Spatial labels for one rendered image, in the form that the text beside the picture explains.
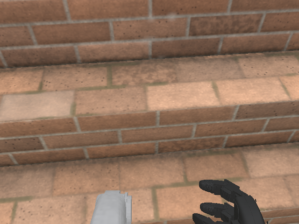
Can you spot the robot right hand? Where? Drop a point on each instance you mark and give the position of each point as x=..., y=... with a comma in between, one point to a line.
x=244, y=211

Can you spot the left robot thigh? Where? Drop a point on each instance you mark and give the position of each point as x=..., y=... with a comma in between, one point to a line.
x=113, y=207

